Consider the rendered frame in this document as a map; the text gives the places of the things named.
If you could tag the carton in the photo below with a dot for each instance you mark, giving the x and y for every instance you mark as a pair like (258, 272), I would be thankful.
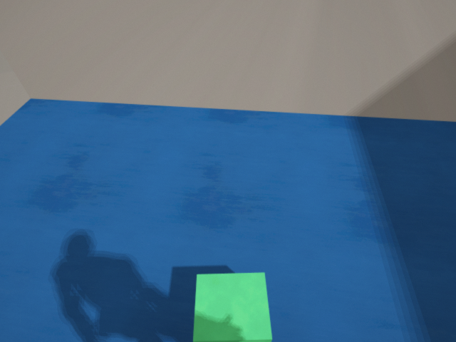
(231, 308)

